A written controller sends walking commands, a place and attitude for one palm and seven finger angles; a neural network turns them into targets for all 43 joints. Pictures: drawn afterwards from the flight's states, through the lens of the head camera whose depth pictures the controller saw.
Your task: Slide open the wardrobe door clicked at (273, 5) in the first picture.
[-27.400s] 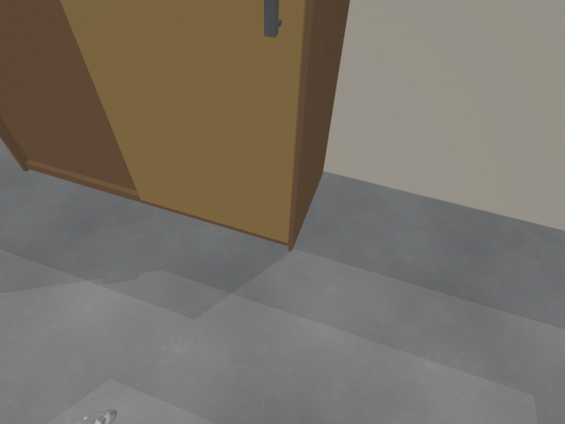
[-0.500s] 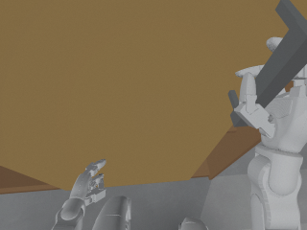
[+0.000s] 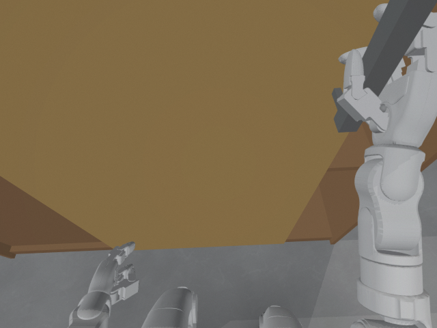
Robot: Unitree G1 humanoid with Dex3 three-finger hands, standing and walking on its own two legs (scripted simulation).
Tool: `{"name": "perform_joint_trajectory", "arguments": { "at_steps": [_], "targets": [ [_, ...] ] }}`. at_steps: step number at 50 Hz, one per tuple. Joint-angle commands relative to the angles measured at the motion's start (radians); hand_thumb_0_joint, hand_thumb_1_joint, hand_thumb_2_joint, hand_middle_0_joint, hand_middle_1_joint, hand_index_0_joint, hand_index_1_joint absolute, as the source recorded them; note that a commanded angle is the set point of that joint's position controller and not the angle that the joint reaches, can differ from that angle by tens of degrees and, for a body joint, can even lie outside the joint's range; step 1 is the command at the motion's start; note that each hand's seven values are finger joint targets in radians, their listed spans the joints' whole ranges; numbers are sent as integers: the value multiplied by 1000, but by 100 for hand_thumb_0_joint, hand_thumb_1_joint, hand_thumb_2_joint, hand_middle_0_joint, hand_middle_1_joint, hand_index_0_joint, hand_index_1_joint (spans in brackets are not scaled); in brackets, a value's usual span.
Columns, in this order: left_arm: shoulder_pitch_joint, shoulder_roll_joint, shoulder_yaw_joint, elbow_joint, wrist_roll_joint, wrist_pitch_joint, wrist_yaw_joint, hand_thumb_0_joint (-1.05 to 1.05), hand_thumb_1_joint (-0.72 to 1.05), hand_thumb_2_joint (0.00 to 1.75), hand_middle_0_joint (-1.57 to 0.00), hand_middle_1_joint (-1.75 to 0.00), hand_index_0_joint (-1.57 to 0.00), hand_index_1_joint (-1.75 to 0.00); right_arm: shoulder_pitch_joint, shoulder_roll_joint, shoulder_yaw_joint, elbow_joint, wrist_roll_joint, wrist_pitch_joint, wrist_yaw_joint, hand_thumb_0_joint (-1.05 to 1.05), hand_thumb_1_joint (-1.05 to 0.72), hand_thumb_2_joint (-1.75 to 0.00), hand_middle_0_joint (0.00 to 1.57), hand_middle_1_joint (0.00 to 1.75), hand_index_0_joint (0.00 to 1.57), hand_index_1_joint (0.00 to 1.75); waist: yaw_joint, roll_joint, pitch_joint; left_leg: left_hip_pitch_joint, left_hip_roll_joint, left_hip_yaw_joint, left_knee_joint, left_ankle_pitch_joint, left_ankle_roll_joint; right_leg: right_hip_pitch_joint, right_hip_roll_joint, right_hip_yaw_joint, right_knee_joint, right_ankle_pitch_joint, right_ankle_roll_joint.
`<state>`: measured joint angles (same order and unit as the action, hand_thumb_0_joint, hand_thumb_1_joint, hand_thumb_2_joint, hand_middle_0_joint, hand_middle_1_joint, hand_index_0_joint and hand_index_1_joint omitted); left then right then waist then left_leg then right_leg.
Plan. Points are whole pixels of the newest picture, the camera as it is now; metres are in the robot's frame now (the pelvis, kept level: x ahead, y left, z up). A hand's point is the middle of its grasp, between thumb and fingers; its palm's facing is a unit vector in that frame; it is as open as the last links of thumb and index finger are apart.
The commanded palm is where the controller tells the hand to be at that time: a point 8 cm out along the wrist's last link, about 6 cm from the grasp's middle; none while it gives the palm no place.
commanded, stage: step sideways, sliding the door along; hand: right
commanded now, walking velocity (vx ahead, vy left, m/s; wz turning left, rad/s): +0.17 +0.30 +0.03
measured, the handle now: (367, 57) +0.40 -0.19 +0.25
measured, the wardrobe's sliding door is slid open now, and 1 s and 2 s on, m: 0.21 0.34 0.48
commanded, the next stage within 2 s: none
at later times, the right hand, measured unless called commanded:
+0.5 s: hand (292, 90) +0.36 -0.09 +0.24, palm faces +0.27 +0.96 +0.01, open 6.7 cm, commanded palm +0.33 -0.07 +0.22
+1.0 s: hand (241, 92) +0.36 -0.03 +0.24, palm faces +0.41 +0.91 -0.04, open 6.8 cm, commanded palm +0.33 +0.00 +0.22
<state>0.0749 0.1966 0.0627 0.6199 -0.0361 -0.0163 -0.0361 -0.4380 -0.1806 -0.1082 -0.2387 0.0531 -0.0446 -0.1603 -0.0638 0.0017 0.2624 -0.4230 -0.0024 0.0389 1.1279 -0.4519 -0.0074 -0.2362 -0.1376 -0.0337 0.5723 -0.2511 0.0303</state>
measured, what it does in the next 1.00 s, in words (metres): steps to the left: left foot, then right foot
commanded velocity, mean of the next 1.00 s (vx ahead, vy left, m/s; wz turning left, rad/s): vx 0.07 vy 0.30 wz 0.01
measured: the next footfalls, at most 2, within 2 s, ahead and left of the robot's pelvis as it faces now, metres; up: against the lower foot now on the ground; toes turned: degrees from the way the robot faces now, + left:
left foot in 0.28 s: -0.01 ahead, +0.24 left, +0.00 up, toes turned +7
right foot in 0.40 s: +0.06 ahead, -0.07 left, +0.00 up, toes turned -3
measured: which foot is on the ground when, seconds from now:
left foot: up 0.00-0.26, down 0.28-0.40, up 0.42-0.70, down 0.72-1.00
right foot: down 0.00-0.28, up 0.30-0.38, down 0.40-0.74, up 0.76-0.84, down 0.86-1.00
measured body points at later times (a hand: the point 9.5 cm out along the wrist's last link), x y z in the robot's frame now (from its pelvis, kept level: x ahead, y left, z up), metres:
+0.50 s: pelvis -0.03 +0.10 +0.00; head +0.04 +0.07 +0.44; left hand +0.16 +0.31 -0.10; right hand +0.34 -0.14 +0.24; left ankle -0.05 +0.23 -0.66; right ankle +0.02 -0.06 -0.74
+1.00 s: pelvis -0.01 +0.21 +0.00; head +0.06 +0.19 +0.44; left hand +0.19 +0.41 -0.10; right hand +0.33 -0.08 +0.24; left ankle -0.01 +0.33 -0.70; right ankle +0.00 +0.01 -0.73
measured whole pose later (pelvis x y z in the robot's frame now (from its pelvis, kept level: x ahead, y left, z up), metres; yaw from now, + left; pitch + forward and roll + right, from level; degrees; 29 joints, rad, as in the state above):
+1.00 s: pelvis -0.01 +0.21 +0.00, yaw -1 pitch -5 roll +3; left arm 0.11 0.20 0.04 0.60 -0.05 -0.03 -0.03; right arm -0.54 -0.29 -0.25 -0.01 0.08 -0.02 -0.16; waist -0.11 -0.06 0.25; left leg -0.25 -0.01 0.10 0.74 -0.41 0.00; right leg -0.16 -0.22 0.01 0.49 -0.24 0.11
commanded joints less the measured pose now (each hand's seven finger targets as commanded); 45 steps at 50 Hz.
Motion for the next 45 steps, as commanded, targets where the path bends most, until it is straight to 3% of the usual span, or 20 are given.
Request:
{"name": "perform_joint_trajectory", "arguments": {
  "at_steps": [1, 10, 12, 14, 16, 18, 19, 20, 21, 23, 26, 33, 35, 37, 38, 40, 41, 42, 43, 45],
  "targets": [
    [-109, 116, 24, -170, -5, -54, -12, 0, 90, 90, -20, -30, -20, -30, -530, 53, 289, -295, 1, -146, 95, 0, -90, -90, 45, 140, 45, 140, 92, -292, -507, -122, 36, -30, 127, -12, 4, 384, -289, 150, -174, 528, -220],
    [-48, 114, -4, -164, -15, -69, 15, 0, 90, 90, -20, -30, -20, -30, -592, 0, 230, -110, -1, -135, 105, 0, -90, -90, 45, 140, 45, 140, 102, -330, -505, 269, -11, 77, -572, 133, 0, 249, -220, 46, -76, 385, -118],
    [-63, 89, -18, -160, -32, -73, 21, 0, 90, 90, -20, -30, -20, -30, -625, -43, 204, -93, -2, -139, 105, 0, -90, -90, 45, 140, 45, 140, 86, -143, -535, 373, 44, 40, -788, 336, 7, 188, -130, 29, 74, 238, -76],
    [-74, 43, -31, -139, -33, -68, 27, 0, 90, 90, -20, -30, -20, -30, -665, -145, 138, -90, -10, -125, 81, 0, -90, -90, 45, 140, 45, 140, 110, 165, -525, 409, 267, -168, -797, 723, 112, -28, 18, -41, 295, -165, -14],
    [-94, 85, -20, -86, -23, -66, 48, 0, 90, 90, -20, -30, -20, -30, -657, -137, 118, -81, -2, -106, 67, 0, -90, -90, 45, 140, 45, 140, 91, 333, -478, 427, 258, -233, -724, 817, 200, -118, 91, -5, 368, -232, -16],
    [-70, 75, -25, -78, -18, -67, 59, 0, 90, 90, -20, -30, -20, -30, -661, -72, 164, -149, 13, -106, 66, 0, -90, -90, 45, 140, 45, 140, 132, 175, -541, 398, 188, -57, -481, 901, 127, 98, 60, -38, -91, 39, -39],
    [-76, 113, -3, -97, -11, -74, 59, 0, 90, 90, -20, -30, -20, -30, -646, -53, 180, -181, 27, -118, 73, 0, -90, -90, 45, 140, 45, 140, 136, -87, -623, 197, 85, 34, -254, 673, 41, 380, -88, 115, -197, 469, -103],
    [-109, 137, 19, -126, 1, -70, 43, 0, 90, 90, -20, -30, -20, -30, -630, -18, 215, -168, 43, -130, 88, 0, -90, -90, 45, 140, 45, 140, 116, -356, -622, -35, 22, -6, -57, 12, 6, 541, -336, 385, -232, 769, -182],
    [-113, 108, 5, -130, 1, -60, 9, 0, 90, 90, -20, -30, -20, -30, -674, 5, 217, -148, 35, -131, 102, 0, -90, -90, 45, 140, 45, 140, 114, -308, -625, -13, 10, -86, 57, -85, 22, 439, -348, 442, -250, 528, -213],
    [-110, 110, 14, -121, -4, -48, 12, 0, 90, 90, -20, -30, -20, -30, -700, -65, 160, -145, 27, -136, 97, 0, -90, -90, 45, 140, 45, 140, 102, -249, -522, -78, 43, -66, 18, -67, 13, 412, -343, 324, -215, 572, -271],
    [-77, 126, 9, -135, -7, -60, 12, 0, 90, 90, -20, -30, -20, -30, -684, -22, 202, -99, 14, -131, 100, 0, -90, -90, 45, 140, 45, 140, 95, -316, -548, 67, 22, 20, -144, -24, 14, 361, -262, 111, -184, 551, -197],
    [-62, 124, -9, -153, -24, -61, 23, 0, 90, 90, -20, -30, -20, -30, -664, -54, 178, -27, 14, -126, 104, 0, -90, -90, 45, 140, 45, 140, 85, -312, -511, 347, 9, 67, -596, 194, 6, 179, -210, 53, -63, 334, -119],
    [-54, 102, -25, -138, -37, -65, 33, 0, 90, 90, -20, -30, -20, -30, -658, -128, 137, -34, 2, -124, 98, 0, -90, -90, 45, 140, 45, 140, 93, -153, -511, 379, 55, 34, -807, 415, 9, 203, -103, 3, 81, 301, -58],
    [-60, 68, -26, -130, -38, -62, 33, 0, 90, 90, -20, -30, -20, -30, -696, -217, 74, -92, 3, -112, 79, 0, -90, -90, 45, 140, 45, 140, 125, 64, -543, 433, 233, -118, -749, 833, 96, 43, 11, -38, 221, 13, -6],
    [-68, 95, -4, -109, -38, -62, 43, 0, 90, 90, -20, -30, -20, -30, -656, -220, 54, -54, 11, -104, 78, 0, -90, -90, 45, 140, 45, 140, 98, 304, -516, 450, 248, -206, -724, 925, 145, -30, 76, -13, 317, -121, 0],
    [-71, 95, -17, -87, -26, -67, 50, 0, 90, 90, -20, -30, -20, -30, -612, -163, 85, -110, 21, -100, 71, 0, -90, -90, 45, 140, 45, 140, 114, 171, -483, 425, 242, -134, -636, 932, 148, -9, 55, 8, 124, -166, -25],
    [-59, 88, -23, -92, -23, -68, 55, 0, 90, 90, -20, -30, -20, -30, -606, -144, 96, -161, 28, -107, 66, 0, -90, -90, 45, 140, 45, 140, 122, 72, -536, 413, 194, -47, -496, 914, 97, 115, 19, -20, -106, 130, -37],
    [-67, 123, 2, -113, -18, -73, 60, 0, 90, 90, -20, -30, -20, -30, -582, -140, 96, -200, 41, -114, 68, 0, -90, -90, 45, 140, 45, 140, 115, -137, -611, 254, 94, 32, -317, 733, 15, 350, -131, 118, -186, 625, -98],
    [-68, 129, 18, -136, -5, -68, 39, 0, 90, 90, -20, -30, -20, -30, -572, -103, 113, -189, 52, -123, 83, 0, -90, -90, 45, 140, 45, 140, 97, -314, -641, 73, 43, 7, -183, 122, -6, 493, -317, 289, -188, 932, -188],
    [-101, 108, 19, -159, -5, -62, 17, 0, 90, 90, -20, -30, -20, -30, -607, -100, 120, -222, 44, -139, 91, 0, -90, -90, 45, 140, 45, 140, 87, -342, -519, 14, 39, -41, -170, -85, 1, 445, -337, 255, -184, 833, -235]
  ]
}}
